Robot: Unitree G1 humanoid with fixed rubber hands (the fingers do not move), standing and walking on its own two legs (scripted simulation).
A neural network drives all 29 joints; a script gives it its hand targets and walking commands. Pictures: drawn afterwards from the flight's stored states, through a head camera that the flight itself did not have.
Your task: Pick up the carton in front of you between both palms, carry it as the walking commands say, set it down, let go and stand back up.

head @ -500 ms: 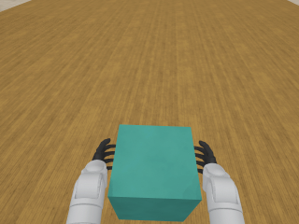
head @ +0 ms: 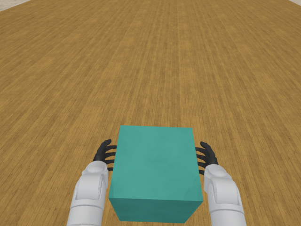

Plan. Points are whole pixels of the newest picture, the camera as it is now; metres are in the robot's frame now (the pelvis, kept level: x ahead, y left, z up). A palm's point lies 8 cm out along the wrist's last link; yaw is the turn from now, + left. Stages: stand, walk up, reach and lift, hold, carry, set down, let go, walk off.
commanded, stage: carry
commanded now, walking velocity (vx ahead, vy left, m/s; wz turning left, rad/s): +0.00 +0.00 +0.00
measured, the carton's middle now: (154, 176) +0.30 +0.00 -0.05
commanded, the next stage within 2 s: hold in 0.16 s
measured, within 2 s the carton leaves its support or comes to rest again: neither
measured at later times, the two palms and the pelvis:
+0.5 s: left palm (81, 182) +0.23 +0.18 +0.05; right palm (196, 162) +0.30 -0.11 +0.05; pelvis -0.01 -0.03 +0.01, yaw +12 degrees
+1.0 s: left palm (96, 175) +0.25 +0.15 +0.05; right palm (206, 154) +0.32 -0.14 +0.05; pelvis +0.01 -0.07 +0.01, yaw +14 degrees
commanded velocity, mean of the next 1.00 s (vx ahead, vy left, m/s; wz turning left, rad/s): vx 0.00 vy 0.00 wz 0.00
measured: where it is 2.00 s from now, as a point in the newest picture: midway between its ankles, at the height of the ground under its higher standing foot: outside the picture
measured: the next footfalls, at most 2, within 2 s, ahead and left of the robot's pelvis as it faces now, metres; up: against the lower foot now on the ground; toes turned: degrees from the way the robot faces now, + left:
none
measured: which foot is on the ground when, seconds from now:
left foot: down 0.00-1.00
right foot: down 0.00-1.00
